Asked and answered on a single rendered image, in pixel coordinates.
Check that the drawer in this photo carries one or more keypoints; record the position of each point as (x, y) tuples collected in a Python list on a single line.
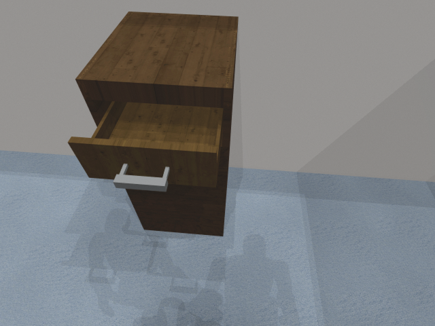
[(149, 137)]

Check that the cabinet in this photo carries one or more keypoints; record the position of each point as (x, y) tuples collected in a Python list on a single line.
[(170, 59)]

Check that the handle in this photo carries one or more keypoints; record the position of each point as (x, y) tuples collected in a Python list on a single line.
[(158, 184)]

